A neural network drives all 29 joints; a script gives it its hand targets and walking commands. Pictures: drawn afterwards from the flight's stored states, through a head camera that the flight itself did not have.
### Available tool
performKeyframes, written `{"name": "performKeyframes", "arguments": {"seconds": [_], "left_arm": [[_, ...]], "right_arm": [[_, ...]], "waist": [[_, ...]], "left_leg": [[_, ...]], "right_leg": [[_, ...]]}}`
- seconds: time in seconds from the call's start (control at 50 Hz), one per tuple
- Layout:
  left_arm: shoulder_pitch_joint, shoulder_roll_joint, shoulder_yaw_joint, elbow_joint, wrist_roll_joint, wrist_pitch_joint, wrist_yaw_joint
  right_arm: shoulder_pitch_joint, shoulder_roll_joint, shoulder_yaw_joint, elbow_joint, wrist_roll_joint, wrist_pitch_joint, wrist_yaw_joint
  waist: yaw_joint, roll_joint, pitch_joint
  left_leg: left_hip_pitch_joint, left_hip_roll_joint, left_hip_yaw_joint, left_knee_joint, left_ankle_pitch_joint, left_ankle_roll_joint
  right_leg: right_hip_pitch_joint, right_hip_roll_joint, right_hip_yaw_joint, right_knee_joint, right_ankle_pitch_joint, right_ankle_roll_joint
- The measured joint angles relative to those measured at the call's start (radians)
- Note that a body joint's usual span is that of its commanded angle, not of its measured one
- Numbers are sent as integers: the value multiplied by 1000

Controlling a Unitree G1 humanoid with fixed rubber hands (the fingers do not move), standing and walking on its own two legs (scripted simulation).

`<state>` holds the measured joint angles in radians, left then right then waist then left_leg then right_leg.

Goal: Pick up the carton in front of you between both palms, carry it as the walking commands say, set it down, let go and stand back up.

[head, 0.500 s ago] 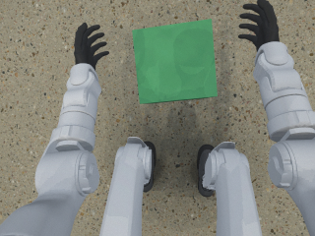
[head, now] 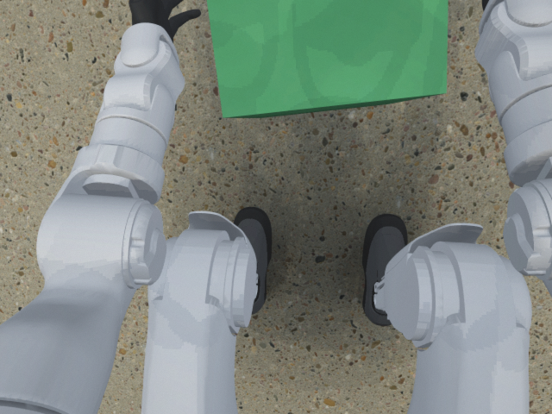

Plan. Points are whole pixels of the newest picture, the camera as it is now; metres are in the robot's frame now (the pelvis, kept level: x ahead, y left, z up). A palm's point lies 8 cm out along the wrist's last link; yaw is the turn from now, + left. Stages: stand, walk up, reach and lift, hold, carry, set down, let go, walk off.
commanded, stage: reach and lift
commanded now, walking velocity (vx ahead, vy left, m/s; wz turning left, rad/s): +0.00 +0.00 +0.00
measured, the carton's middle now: (320, 25) +0.53 +0.00 -0.24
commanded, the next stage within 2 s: none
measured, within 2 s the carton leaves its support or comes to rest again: leaves its support in 0.80 s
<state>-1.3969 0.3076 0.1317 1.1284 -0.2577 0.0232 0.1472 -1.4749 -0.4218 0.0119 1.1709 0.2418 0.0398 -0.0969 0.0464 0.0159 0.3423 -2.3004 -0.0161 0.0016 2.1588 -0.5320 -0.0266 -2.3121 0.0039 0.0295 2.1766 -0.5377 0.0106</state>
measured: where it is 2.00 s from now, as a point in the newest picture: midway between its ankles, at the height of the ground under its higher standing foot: (313, 282)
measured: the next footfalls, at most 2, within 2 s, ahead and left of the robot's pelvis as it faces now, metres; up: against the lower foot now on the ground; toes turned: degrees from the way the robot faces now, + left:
none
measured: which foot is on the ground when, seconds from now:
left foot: down 0.00-1.00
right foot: down 0.00-1.00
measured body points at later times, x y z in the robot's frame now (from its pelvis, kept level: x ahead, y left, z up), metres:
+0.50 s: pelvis +0.00 +0.00 +0.00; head +0.37 -0.01 +0.26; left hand +0.53 +0.16 -0.18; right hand +0.57 -0.14 -0.17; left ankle +0.12 +0.12 -0.34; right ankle +0.12 -0.12 -0.34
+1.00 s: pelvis +0.00 +0.00 +0.02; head +0.32 -0.03 +0.34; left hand +0.52 +0.14 -0.10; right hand +0.55 -0.16 -0.08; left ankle +0.12 +0.13 -0.33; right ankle +0.12 -0.12 -0.33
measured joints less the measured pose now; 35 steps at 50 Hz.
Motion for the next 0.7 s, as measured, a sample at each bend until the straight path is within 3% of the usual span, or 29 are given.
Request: {"name": "performKeyframes", "arguments": {"seconds": [0.2,0.3,0.46,0.48,0.52,0.62,0.7], "left_arm": [[15,-20,-79,-3,-93,-6,12],[30,-40,-44,24,-56,-23,11],[10,-66,-30,33,-9,-33,2],[-2,-71,-34,33,-10,-32,2],[-18,-74,-18,39,-5,-31,23],[-41,-85,52,44,39,-3,33],[-39,-84,79,20,75,43,23]], "right_arm": [[30,-3,25,3,-4,-16,12],[41,22,27,15,-3,-19,15],[-21,54,58,56,10,-20,21],[-32,61,57,61,9,-26,1],[-54,65,52,77,-4,-31,-19],[-104,76,1,120,-85,-7,-17],[-95,85,-50,82,-119,40,-15]], "waist": [[-5,29,10],[-15,5,-25],[4,-6,-31],[5,-3,-26],[2,3,-17],[-10,12,-7],[-14,15,-15]], "left_leg": [[16,-21,7,34,-17,-5],[24,-19,-10,25,-24,-15],[23,-9,-10,-1,-12,-16],[22,-10,-9,-5,-9,-15],[22,-12,-8,-10,-3,-13],[20,-18,4,-7,7,-11],[5,-23,6,7,12,-13]], "right_leg": [[21,-20,8,50,-39,-3],[28,-18,-9,36,-39,-14],[20,-8,-10,6,-16,-17],[21,-9,-9,3,-14,-16],[22,-10,-7,-2,-11,-14],[19,-14,5,8,-8,-12],[2,-13,10,26,-5,-12]]}}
